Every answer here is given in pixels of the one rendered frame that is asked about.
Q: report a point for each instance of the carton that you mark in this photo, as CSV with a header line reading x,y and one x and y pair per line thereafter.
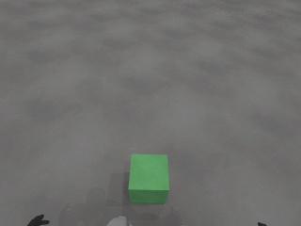
x,y
148,179

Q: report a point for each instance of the left robot hand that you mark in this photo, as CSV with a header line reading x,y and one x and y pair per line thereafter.
x,y
37,221

